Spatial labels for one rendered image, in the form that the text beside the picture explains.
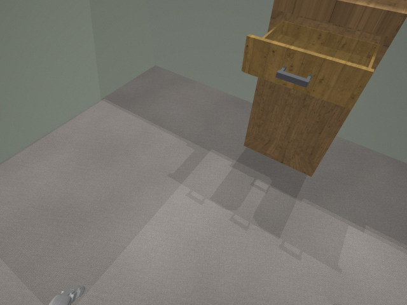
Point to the cabinet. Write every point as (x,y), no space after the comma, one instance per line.
(297,129)

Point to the drawer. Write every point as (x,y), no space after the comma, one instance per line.
(340,65)

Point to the left robot hand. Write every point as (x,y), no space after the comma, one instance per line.
(68,295)

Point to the handle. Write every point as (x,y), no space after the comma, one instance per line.
(298,80)

